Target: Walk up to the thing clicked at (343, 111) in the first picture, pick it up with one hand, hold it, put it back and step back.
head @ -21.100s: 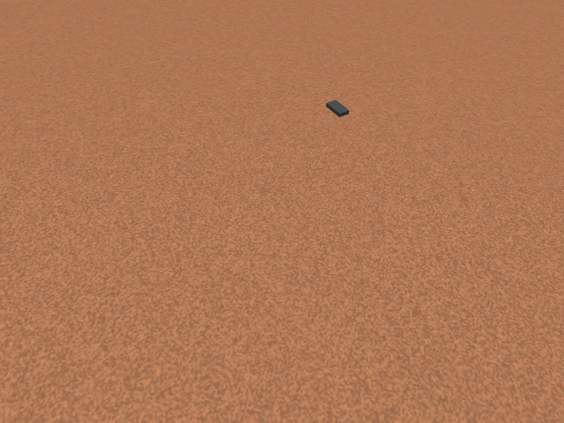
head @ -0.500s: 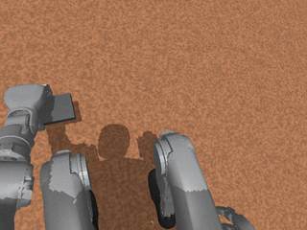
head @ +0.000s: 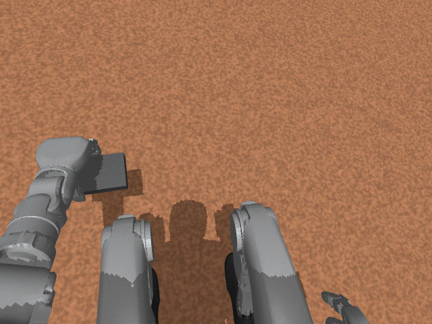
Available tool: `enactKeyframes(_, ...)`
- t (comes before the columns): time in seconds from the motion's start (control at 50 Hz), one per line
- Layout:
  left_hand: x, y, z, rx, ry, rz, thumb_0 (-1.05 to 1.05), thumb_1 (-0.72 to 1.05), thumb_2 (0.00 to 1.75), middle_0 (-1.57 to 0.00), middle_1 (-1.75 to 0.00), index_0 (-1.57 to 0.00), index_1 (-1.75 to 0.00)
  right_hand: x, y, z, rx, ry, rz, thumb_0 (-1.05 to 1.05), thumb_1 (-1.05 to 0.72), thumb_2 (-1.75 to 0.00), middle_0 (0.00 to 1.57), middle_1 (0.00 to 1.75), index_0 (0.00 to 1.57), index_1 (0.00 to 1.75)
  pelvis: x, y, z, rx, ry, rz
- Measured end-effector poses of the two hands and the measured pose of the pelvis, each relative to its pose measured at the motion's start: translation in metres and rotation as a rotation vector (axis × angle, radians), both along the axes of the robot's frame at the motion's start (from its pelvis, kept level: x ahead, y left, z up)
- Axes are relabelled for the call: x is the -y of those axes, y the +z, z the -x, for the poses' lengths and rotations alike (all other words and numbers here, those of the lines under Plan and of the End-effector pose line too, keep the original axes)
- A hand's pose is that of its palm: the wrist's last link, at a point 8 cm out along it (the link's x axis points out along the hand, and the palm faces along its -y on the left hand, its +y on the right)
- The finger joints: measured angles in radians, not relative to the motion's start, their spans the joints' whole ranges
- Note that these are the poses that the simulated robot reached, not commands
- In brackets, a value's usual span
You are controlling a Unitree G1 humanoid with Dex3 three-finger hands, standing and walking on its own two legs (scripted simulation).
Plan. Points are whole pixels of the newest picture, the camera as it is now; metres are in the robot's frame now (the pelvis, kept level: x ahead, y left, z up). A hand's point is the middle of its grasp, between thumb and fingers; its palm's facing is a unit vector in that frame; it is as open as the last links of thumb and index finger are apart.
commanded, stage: lift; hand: left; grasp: from above
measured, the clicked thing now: (90, 175) +0.43 +0.22 -0.17
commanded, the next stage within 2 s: hold in 1.24 s
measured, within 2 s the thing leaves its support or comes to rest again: neither
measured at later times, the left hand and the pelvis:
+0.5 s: hand (10, 170) +0.36 +0.24 +0.07, palm faces -0.45 -0.09 -0.89, open 10.3 cm; pelvis +0.01 +0.00 +0.16, yaw +3 degrees
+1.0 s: hand out of the picture +0.36 +0.23 +0.20, palm faces -0.46 -0.09 -0.88, open 10.3 cm; pelvis +0.05 +0.00 +0.30, yaw +3 degrees
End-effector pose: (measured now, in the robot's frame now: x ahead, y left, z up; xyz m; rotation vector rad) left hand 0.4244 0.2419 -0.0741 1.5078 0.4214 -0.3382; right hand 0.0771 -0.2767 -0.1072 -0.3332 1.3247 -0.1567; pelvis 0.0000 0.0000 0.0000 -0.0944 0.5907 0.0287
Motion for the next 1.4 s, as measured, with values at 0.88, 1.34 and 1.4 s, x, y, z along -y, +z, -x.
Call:
enactKeyframes(0.88,0.008,0.315,0.062,-0.008,0.066,0.024,-0.01,-0.03,0.39,-0.9,-0.13,-0.82,-0.24,-0.015,0.275,-0.06,0.241,-0.104,-0.022,0.01,-0.91,-0.9,0.2,0.3,0.2,0.3,0.0,0.279,-0.045,0.312,0.023,-0.071)
enactKeyframes(1.34,0.0,0.384,0.044,-0.001,0.083,0.025,-0.01,-0.04,0.42,-0.89,-0.12,-0.81,-0.24,-0.021,0.336,-0.095,0.261,-0.101,-0.054,0.01,-0.91,-0.9,0.2,0.3,0.2,0.3,-0.005,0.339,-0.081,0.422,0.022,-0.089)
enactKeyframes(1.4,0.0,0.389,0.043,0.0,0.071,0.023,-0.01,-0.04,0.42,-0.89,-0.12,-0.81,-0.24,-0.022,0.341,-0.1,0.271,-0.099,-0.056,0.01,-0.91,-0.9,0.2,0.3,0.2,0.3,-0.006,0.343,-0.084,0.432,0.021,-0.09)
